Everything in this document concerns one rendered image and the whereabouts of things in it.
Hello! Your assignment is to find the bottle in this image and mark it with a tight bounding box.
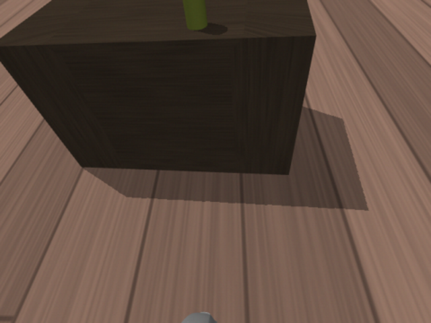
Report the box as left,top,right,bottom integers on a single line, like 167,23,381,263
183,0,207,30

